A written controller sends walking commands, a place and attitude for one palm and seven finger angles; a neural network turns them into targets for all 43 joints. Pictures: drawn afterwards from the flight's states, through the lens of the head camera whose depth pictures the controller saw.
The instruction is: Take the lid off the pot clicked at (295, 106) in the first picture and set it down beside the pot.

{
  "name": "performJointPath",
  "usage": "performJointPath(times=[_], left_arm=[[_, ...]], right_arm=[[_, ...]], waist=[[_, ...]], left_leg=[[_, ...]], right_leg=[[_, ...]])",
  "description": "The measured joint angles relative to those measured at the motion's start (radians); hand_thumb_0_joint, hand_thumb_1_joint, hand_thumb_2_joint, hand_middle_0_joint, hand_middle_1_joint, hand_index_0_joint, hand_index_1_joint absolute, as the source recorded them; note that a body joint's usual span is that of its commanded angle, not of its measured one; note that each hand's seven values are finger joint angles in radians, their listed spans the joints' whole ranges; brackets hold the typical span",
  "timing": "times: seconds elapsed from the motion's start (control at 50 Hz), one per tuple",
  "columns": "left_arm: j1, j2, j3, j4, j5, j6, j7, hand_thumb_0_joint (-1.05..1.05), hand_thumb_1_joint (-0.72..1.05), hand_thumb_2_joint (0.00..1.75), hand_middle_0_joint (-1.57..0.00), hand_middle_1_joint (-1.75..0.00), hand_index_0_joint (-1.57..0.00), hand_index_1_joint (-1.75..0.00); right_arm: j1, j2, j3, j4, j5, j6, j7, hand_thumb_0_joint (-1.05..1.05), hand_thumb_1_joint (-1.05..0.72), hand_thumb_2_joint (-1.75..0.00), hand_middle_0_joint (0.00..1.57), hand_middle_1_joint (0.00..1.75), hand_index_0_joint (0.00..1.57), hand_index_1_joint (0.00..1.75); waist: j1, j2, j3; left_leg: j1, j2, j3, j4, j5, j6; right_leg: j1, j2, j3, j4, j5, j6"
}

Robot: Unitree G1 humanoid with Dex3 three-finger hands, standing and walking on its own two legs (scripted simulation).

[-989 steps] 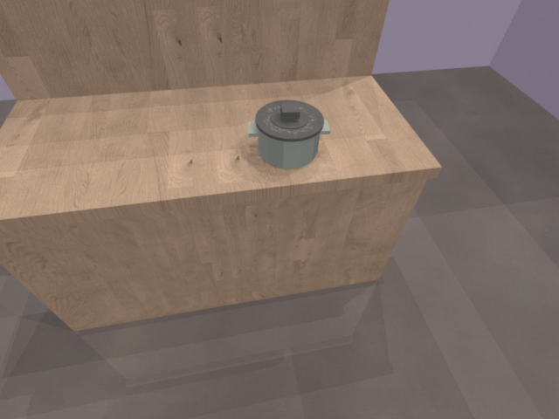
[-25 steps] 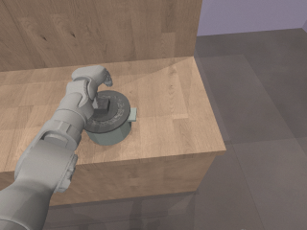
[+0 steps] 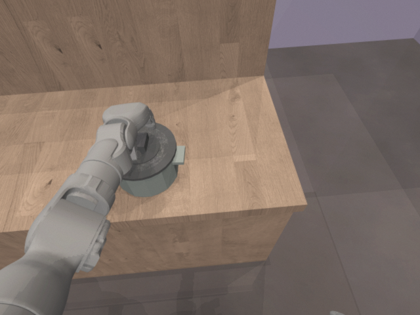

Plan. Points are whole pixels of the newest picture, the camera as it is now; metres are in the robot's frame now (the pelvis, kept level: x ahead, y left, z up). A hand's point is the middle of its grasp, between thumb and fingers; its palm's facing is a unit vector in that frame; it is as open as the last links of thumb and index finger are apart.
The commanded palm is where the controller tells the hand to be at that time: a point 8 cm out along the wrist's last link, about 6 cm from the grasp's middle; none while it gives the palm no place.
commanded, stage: lower the open fingers around the knob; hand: left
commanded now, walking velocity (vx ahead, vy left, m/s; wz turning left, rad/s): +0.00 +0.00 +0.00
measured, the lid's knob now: (137, 142) +0.50 +0.16 +0.01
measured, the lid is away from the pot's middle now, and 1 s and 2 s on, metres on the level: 0.00 0.01 0.01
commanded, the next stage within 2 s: close the fingers and squeeze the knob in 0.38 s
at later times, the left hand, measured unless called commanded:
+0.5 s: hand (137, 145) +0.47 +0.15 +0.04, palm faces -0.38 -0.06 -0.92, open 10.2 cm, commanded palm +0.47 +0.15 +0.09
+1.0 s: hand (133, 148) +0.46 +0.15 +0.03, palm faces -0.39 -0.06 -0.92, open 9.1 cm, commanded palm +0.47 +0.15 +0.09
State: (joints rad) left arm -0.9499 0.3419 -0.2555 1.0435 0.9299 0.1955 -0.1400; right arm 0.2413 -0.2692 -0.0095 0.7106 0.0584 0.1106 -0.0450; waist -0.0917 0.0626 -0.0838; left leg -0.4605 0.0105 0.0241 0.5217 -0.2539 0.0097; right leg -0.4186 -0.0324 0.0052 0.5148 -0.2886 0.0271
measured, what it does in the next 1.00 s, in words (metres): stands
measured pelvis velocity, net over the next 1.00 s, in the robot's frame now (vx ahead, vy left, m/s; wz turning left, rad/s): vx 0.00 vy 0.00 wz -0.01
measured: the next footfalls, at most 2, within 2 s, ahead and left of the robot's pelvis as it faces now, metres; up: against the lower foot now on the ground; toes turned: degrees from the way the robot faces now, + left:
none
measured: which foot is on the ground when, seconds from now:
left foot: down 0.00-1.00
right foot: down 0.00-1.00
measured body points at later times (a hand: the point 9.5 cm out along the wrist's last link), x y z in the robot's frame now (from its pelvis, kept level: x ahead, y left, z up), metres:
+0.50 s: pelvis +0.00 +0.00 +0.00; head +0.07 -0.02 +0.44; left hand +0.48 +0.15 +0.09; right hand +0.04 -0.27 -0.14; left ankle -0.01 +0.12 -0.73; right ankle -0.03 -0.14 -0.73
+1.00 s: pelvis +0.00 +0.00 +0.00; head +0.07 -0.01 +0.44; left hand +0.48 +0.16 +0.08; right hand +0.05 -0.27 -0.14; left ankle -0.01 +0.12 -0.73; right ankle -0.03 -0.14 -0.73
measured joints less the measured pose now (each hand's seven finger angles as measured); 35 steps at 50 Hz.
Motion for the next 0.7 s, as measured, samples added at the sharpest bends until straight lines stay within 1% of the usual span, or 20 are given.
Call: performJointPath(times=[0.1, 0.18, 0.22, 0.34, 0.46, 0.5, 0.54, 0.64, 0.7], left_arm=[[-0.002, 0.001, -0.010, 0.013, 0.005, -0.006, -0.001, 0.00, -0.25, 1.31, -0.77, -0.06, -0.82, -0.08], [0.008, 0.006, 0.008, 0.016, 0.005, -0.028, 0.008, 0.00, -0.25, 1.31, -0.75, -0.05, -0.82, -0.08], [0.006, 0.008, 0.006, 0.019, 0.009, -0.029, 0.013, 0.00, -0.25, 1.31, -0.74, -0.05, -0.82, -0.08], [0.027, 0.013, 0.034, 0.000, 0.015, -0.039, 0.028, 0.00, -0.25, 1.31, -0.76, -0.06, -0.82, -0.08], [0.041, 0.005, 0.026, 0.006, 0.018, -0.031, 0.046, 0.00, -0.25, 1.31, -0.78, -0.07, -0.82, -0.08], [0.039, 0.004, 0.033, 0.010, 0.016, -0.028, 0.049, 0.00, -0.25, 1.31, -0.78, -0.07, -0.82, -0.08], [0.037, 0.004, 0.036, 0.019, 0.013, -0.023, 0.049, 0.00, -0.24, 1.28, -0.75, -0.13, -0.79, -0.14], [0.040, 0.011, 0.045, 0.015, 0.014, -0.025, 0.037, 0.00, -0.16, 1.14, -0.63, -0.42, -0.66, -0.42], [0.047, 0.013, 0.039, 0.015, 0.014, -0.029, 0.033, 0.00, -0.12, 1.08, -0.58, -0.57, -0.60, -0.57]], right_arm=[[0.002, -0.001, -0.002, -0.004, -0.001, 0.007, 0.003, 0.01, -0.90, -0.90, 0.20, 0.30, 0.20, 0.30], [0.006, -0.005, 0.000, -0.006, -0.002, 0.013, 0.000, 0.01, -0.90, -0.90, 0.20, 0.30, 0.20, 0.30], [0.009, -0.004, -0.002, -0.006, -0.002, 0.014, -0.001, 0.01, -0.90, -0.90, 0.20, 0.30, 0.20, 0.30], [0.027, -0.001, -0.009, -0.004, -0.006, 0.011, -0.005, 0.01, -0.90, -0.90, 0.20, 0.30, 0.20, 0.30], [0.043, 0.005, -0.012, 0.010, -0.005, 0.014, 0.000, 0.01, -0.90, -0.90, 0.20, 0.30, 0.20, 0.30], [0.041, 0.008, -0.010, 0.013, -0.005, 0.015, 0.002, 0.01, -0.90, -0.90, 0.20, 0.30, 0.20, 0.30], [0.039, 0.009, -0.007, 0.013, -0.004, 0.015, 0.002, 0.01, -0.90, -0.90, 0.20, 0.30, 0.20, 0.30], [0.035, 0.010, -0.005, 0.006, -0.004, 0.011, 0.000, 0.01, -0.90, -0.90, 0.20, 0.30, 0.20, 0.30], [0.035, 0.009, -0.008, 0.002, -0.005, 0.010, -0.001, 0.01, -0.90, -0.90, 0.20, 0.30, 0.20, 0.30]], waist=[[-0.004, -0.005, -0.003], [-0.009, -0.007, -0.003], [-0.011, -0.009, -0.001], [-0.016, -0.007, 0.000], [-0.015, -0.002, -0.011], [-0.017, -0.002, -0.010], [-0.019, -0.003, -0.010], [-0.021, -0.003, -0.007], [-0.018, -0.002, -0.009]], left_leg=[[-0.012, 0.002, 0.002, 0.012, -0.005, -0.001], [-0.022, 0.004, 0.005, 0.021, -0.010, -0.001], [-0.029, 0.005, 0.005, 0.026, -0.012, -0.001], [-0.037, 0.007, 0.010, 0.025, -0.013, 0.000], [-0.031, 0.008, 0.012, 0.023, -0.017, 0.001], [-0.029, 0.008, 0.012, 0.023, -0.018, 0.002], [-0.029, 0.008, 0.013, 0.023, -0.018, 0.002], [-0.028, 0.007, 0.014, 0.021, -0.016, 0.003], [-0.026, 0.007, 0.013, 0.020, -0.016, 0.003]], right_leg=[[-0.014, 0.002, 0.003, 0.013, -0.005, -0.001], [-0.025, 0.004, 0.005, 0.020, -0.007, -0.001], [-0.031, 0.004, 0.006, 0.024, -0.008, -0.001], [-0.039, 0.006, 0.011, 0.018, -0.005, 0.000], [-0.030, 0.007, 0.012, 0.010, -0.005, 0.002], [-0.029, 0.007, 0.013, 0.010, -0.005, 0.002], [-0.029, 0.007, 0.013, 0.010, -0.005, 0.002], [-0.029, 0.006, 0.015, 0.008, -0.003, 0.003], [-0.026, 0.006, 0.014, 0.006, -0.002, 0.003]])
